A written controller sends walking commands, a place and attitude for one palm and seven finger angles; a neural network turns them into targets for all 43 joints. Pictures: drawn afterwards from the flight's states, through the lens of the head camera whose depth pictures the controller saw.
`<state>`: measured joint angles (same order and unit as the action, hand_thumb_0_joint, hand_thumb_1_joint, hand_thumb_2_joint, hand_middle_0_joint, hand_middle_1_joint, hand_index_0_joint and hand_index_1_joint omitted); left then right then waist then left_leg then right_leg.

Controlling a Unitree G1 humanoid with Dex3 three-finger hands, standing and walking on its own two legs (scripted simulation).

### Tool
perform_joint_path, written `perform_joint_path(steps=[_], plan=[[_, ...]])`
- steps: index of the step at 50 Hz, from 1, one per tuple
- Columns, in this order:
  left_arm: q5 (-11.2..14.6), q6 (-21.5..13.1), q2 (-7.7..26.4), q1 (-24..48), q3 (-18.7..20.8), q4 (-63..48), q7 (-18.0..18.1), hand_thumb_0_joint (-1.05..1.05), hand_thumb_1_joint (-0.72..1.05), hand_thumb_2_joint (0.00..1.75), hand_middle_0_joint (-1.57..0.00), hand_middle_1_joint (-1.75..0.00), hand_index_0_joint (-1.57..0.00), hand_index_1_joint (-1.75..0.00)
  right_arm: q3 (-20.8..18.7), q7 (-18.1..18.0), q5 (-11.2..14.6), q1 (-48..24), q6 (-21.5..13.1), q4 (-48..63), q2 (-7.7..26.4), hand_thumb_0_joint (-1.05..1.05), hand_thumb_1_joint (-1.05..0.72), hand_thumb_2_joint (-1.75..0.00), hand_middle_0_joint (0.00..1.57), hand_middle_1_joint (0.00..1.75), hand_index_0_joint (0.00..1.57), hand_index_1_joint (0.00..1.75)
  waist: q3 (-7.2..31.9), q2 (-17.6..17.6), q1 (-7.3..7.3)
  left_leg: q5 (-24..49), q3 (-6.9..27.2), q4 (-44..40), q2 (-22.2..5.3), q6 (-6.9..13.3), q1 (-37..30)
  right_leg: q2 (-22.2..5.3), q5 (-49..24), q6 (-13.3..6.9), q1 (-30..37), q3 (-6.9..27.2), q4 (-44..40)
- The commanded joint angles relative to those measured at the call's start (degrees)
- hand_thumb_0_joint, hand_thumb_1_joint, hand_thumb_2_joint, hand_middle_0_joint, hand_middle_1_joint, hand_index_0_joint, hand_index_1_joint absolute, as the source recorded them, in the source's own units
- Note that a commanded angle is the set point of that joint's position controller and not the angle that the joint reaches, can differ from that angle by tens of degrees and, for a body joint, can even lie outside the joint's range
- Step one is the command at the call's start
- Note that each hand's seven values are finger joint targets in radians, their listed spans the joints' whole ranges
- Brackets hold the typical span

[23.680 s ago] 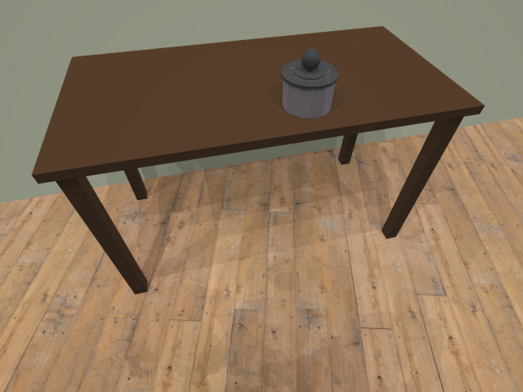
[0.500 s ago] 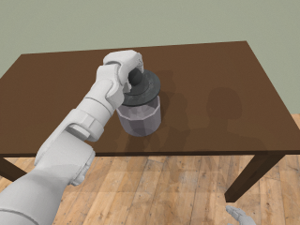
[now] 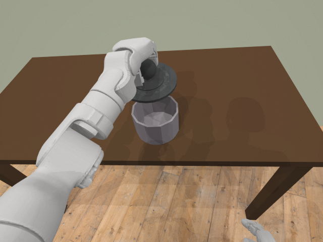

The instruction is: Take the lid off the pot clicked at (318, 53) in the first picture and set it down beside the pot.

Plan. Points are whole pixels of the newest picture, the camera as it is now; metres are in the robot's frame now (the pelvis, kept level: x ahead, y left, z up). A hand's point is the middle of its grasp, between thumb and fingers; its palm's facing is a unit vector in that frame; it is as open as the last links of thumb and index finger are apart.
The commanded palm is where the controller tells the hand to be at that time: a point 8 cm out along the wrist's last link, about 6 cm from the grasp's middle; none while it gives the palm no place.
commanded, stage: lift the lid straight up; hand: left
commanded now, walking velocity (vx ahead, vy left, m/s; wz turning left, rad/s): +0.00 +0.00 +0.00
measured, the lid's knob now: (146, 69) +0.50 +0.04 +0.18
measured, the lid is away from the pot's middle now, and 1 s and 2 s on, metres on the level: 0.02 0.03 0.15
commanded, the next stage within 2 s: move the lid sideways beside the pot in 0.70 s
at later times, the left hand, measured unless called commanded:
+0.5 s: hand (134, 57) +0.47 +0.06 +0.24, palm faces -0.19 -0.06 -0.98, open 8.6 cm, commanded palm +0.45 +0.06 +0.31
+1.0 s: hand (134, 53) +0.48 +0.06 +0.24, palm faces -0.19 -0.07 -0.98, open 8.6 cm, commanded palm +0.45 +0.08 +0.31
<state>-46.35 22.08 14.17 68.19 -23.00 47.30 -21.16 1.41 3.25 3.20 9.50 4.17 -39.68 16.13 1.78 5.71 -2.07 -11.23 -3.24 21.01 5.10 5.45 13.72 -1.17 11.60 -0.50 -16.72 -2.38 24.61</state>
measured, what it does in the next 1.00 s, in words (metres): stands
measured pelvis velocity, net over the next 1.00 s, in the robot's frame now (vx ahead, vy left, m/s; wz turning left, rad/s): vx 0.00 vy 0.01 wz -0.01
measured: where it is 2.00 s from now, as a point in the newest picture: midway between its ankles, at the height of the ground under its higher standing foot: outside the picture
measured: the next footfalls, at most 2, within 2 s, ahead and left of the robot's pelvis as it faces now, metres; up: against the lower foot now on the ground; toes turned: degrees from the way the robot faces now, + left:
none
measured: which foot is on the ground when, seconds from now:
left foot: down 0.00-1.00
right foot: down 0.00-1.00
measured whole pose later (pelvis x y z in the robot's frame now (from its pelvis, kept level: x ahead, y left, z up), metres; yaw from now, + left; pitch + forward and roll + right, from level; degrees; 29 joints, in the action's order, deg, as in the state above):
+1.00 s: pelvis +0.00 +0.01 +0.00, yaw -1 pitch +4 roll +0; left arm -49.2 22.1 14.9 75.7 -19.5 51.0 -23.5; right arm 1.9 3.2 2.9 9.4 3.3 -39.6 16.1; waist 2.0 5.9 -2.0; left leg -10.6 -3.7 19.5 5.3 5.9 13.3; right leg -1.2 10.7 -0.1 -16.5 -1.7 23.0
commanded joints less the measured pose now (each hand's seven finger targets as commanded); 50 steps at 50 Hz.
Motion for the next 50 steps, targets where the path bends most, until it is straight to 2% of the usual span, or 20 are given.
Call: perform_joint_path(steps=[1,2,6,7,9,11,13,16,19,23,25,27,29,31,33,37,39,45,49,50], plan=[[-2.74,-0.63,11.65,40.5,5.34,-14.26,2.86,0.0,0.55,1.14,-1.18,-1.12,-0.73,-0.94,-1.79,-0.3,0.19,-4.39,-3.08,7.85,5.61,0.0,-0.9,-0.9,0.2,0.3,0.2,0.3,26.53,-11.16,-0.57,17.84,7.27,0.06,-2.66,-1.41,-9.93,1.06,-19.8,-2.9,10.0,3.91,-0.7],[-3.07,-0.61,13.87,40.08,7.01,-14.15,3.0,0.0,0.55,1.14,-1.18,-1.12,-0.73,-0.94,-1.89,-0.2,0.2,-4.31,-3.15,7.55,5.99,0.0,-0.9,-0.9,0.2,0.3,0.2,0.3,26.9,-10.44,-0.14,18.07,7.37,0.21,-2.76,-1.47,-10.67,1.12,-19.71,-2.9,10.11,3.98,-0.45],[-2.37,-0.07,10.31,39.66,4.93,-10.62,2.57,0.0,0.55,1.14,-1.18,-1.12,-0.73,-0.94,-1.68,-0.15,0.34,-4.24,-3.02,7.54,5.75,0.0,-0.9,-0.9,0.2,0.3,0.2,0.3,23.52,-11.59,-0.62,16.01,7.1,-0.54,-2.54,-1.52,-9.21,1.27,-17.14,-2.89,8.11,3.45,-1.35],[-2.64,0.06,13.85,39.86,7.76,-9.73,2.81,0.0,0.55,1.14,-1.18,-1.12,-0.73,-0.94,-1.73,-0.37,0.28,-3.77,-2.88,6.93,6.28,0.0,-0.9,-0.9,0.2,0.3,0.2,0.3,22.72,-12.64,-0.25,14.03,6.8,-1.04,-2.57,-1.51,-8.82,1.38,-16.3,-2.65,8.74,3.2,-1.53],[-2.91,-0.3,15.69,42.38,8.46,-11.64,2.93,0.0,0.55,1.14,-1.18,-1.12,-0.73,-0.94,-1.46,-0.62,0.14,-4.34,-3.35,7.36,6.05,0.0,-0.9,-0.9,0.2,0.3,0.2,0.3,25.83,-11.21,0.25,14.04,6.87,-0.93,-2.41,-1.43,-8.61,0.93,-17.19,-2.82,10.61,4.22,-0.93],[-3.24,-0.88,11.33,43.77,4.84,-12.32,2.56,0.0,0.55,1.14,-1.18,-1.12,-0.73,-0.94,-1.56,-0.45,0.21,-4.19,-3.82,7.95,5.29,0.0,-0.9,-0.9,0.2,0.3,0.2,0.3,25.59,-10.29,-0.62,15.89,7.53,-0.39,-2.81,-1.44,-9.81,0.98,-16.5,-3.17,8.3,4.0,-1.08],[-3.68,-0.45,16.21,43.34,9.03,-11.41,2.9,0.0,0.55,1.14,-1.18,-1.12,-0.73,-0.94,-1.85,-0.42,0.06,-3.45,-3.86,7.22,6.19,0.0,-0.9,-0.9,0.2,0.3,0.2,0.3,26.71,-10.72,0.16,16.08,7.47,-0.43,-3.0,-1.66,-10.57,1.21,-16.79,-3.03,9.47,3.97,-0.83],[-2.83,-0.59,12.95,44.2,6.54,-12.26,2.23,0.0,0.55,1.14,-1.18,-1.12,-0.73,-0.94,-1.68,-0.28,0.21,-4.08,-4.1,8.03,5.78,0.0,-0.9,-0.9,0.2,0.3,0.2,0.3,26.77,-10.82,-0.2,17.8,7.4,-0.5,-2.81,-1.62,-10.38,1.05,-18.15,-3.03,9.62,3.84,-1.2],[-3.33,0.16,14.37,44.0,7.28,-9.21,2.25,0.0,0.55,1.14,-1.18,-1.12,-0.73,-0.94,-1.54,-0.44,0.38,-3.76,-3.75,7.2,6.31,0.0,-0.9,-0.9,0.2,0.3,0.2,0.3,24.02,-11.06,-0.19,14.83,7.05,-1.18,-2.61,-1.65,-9.18,1.24,-16.07,-2.89,8.77,3.73,-1.6],[-3.28,-0.52,12.72,48.38,5.45,-12.26,1.87,0.0,0.55,1.14,-1.18,-1.12,-0.73,-0.94,-1.69,-0.59,0.24,-3.45,-4.57,7.33,6.15,0.0,-0.9,-0.9,0.2,0.3,0.2,0.3,27.07,-8.68,-0.78,17.12,7.68,-0.44,-2.87,-1.82,-12.32,1.09,-16.41,-3.08,7.55,3.86,-1.23],[-3.4,-0.15,13.3,47.5,6.2,-10.8,1.82,0.0,0.55,1.14,-1.18,-1.12,-0.73,-0.94,-1.77,-0.51,0.16,-3.13,-4.8,7.22,6.18,0.0,-0.9,-0.9,0.2,0.3,0.2,0.3,27.61,-9.44,-0.55,18.71,7.87,-0.1,-2.96,-1.91,-12.83,1.23,-16.99,-3.02,7.74,3.79,-1.32],[-3.27,0.23,13.82,46.84,6.96,-8.16,1.46,0.0,0.55,1.14,-1.18,-1.12,-0.73,-0.94,-1.57,-0.56,0.27,-2.91,-4.26,6.69,6.62,0.0,-0.9,-0.9,0.2,0.3,0.2,0.3,24.46,-11.91,-0.58,16.7,7.17,-1.1,-2.75,-1.92,-10.43,1.38,-16.85,-2.84,8.27,3.27,-1.88],[-3.02,0.45,11.49,45.74,5.17,-8.02,1.13,0.0,0.55,1.14,-1.18,-1.12,-0.73,-0.94,-1.58,-0.36,0.32,-3.21,-4.34,7.05,6.37,0.0,-0.9,-0.9,0.2,0.3,0.2,0.3,24.8,-11.46,-0.45,17.59,7.36,-0.98,-2.59,-1.83,-10.5,1.2,-17.19,-2.95,8.19,3.4,-1.66],[-3.11,0.19,13.16,45.09,7.18,-8.95,0.97,0.0,0.55,1.14,-1.18,-1.12,-0.73,-0.94,-1.58,-0.33,0.04,-3.16,-4.28,7.44,6.54,0.0,-0.9,-0.9,0.2,0.3,0.2,0.3,26.29,-10.83,0.13,19.59,7.18,-0.63,-2.6,-1.72,-10.59,0.97,-18.66,-3.14,9.44,3.66,-1.73],[-3.43,0.37,10.44,47.42,4.16,-9.84,0.77,0.0,0.55,1.14,-1.18,-1.12,-0.73,-0.94,-1.64,-0.17,0.23,-3.31,-3.94,7.25,6.31,0.0,-0.9,-0.9,0.2,0.3,0.2,0.3,25.57,-10.68,-0.76,19.89,7.46,-0.51,-2.7,-1.95,-11.84,1.24,-18.29,-2.93,7.91,3.24,-1.57],[-3.33,0.18,12.61,48.37,6.15,-12.6,0.94,0.0,0.55,1.14,-1.18,-1.12,-0.73,-0.94,-1.7,0.03,0.01,-3.67,-4.26,7.63,6.28,0.0,-0.9,-0.9,0.2,0.3,0.2,0.3,28.15,-9.53,-0.19,22.64,7.91,0.13,-3.11,-2.03,-13.08,1.1,-19.8,-3.13,8.92,3.75,-1.13],[-3.35,1.03,11.24,47.01,5.23,-8.63,1.11,0.0,0.55,1.14,-1.18,-1.12,-0.73,-0.94,-1.64,0.11,0.14,-3.2,-3.81,6.88,6.25,0.0,-0.9,-0.9,0.2,0.3,0.2,0.3,25.19,-11.66,-0.52,20.83,7.91,-0.36,-2.98,-2.2,-11.82,1.57,-18.23,-3.02,7.75,3.08,-1.51],[-6.1,0.43,19.14,46.58,10.95,-8.14,2.14,0.0,0.55,1.14,-1.18,-1.12,-0.73,-0.94,-1.39,-0.63,-0.27,-3.64,-3.74,6.79,6.44,0.0,-0.9,-0.9,0.2,0.3,0.2,0.3,28.52,-12.04,0.95,20.73,6.88,-0.61,-3.07,-1.66,-9.85,0.88,-20.71,-3.17,12.25,4.31,-1.03],[-5.95,0.46,16.85,43.46,8.92,-7.52,0.9,0.0,0.55,1.14,-1.18,-1.12,-0.73,-0.94,-1.51,-0.66,0.05,-4.3,-3.0,7.57,6.48,0.0,-0.9,-0.9,0.2,0.3,0.2,0.3,26.62,-13.04,0.55,21.02,6.44,-0.84,-2.86,-1.26,-9.82,0.95,-21.26,-2.78,12.03,3.81,-1.77],[-6.07,0.6,18.36,43.51,10.0,-7.44,0.6,0.0,0.55,1.14,-1.18,-1.12,-0.73,-0.94,-1.47,-0.8,0.14,-4.09,-2.72,7.45,6.83,0.0,-0.9,-0.9,0.2,0.3,0.2,0.3,25.8,-13.52,0.62,19.94,6.27,-1.39,-2.84,-1.38,-9.49,1.01,-20.62,-2.63,12.16,3.48,-2.06]])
